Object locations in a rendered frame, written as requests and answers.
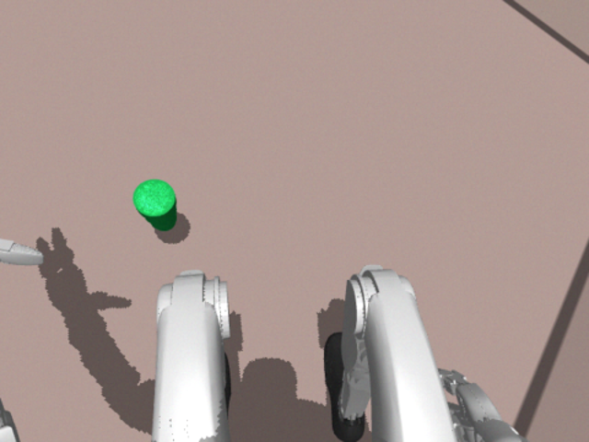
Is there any left robot hand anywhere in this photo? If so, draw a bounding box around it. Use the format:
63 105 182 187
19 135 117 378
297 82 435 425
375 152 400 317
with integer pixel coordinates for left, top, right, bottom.
0 239 44 265

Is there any cup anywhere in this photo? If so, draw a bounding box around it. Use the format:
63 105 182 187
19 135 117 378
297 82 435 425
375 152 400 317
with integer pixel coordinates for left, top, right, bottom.
133 180 177 231

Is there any right robot arm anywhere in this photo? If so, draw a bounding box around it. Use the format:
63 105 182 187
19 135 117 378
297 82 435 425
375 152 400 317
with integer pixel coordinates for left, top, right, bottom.
474 419 530 442

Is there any right robot foot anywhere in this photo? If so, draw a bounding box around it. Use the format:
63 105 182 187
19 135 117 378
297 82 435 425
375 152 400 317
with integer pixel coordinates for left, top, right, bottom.
324 332 364 442

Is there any right robot hand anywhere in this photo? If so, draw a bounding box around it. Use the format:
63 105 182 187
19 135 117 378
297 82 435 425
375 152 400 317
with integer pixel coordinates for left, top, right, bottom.
438 368 502 442

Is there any left robot arm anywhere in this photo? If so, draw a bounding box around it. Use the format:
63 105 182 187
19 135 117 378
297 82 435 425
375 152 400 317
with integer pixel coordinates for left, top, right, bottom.
0 399 20 442

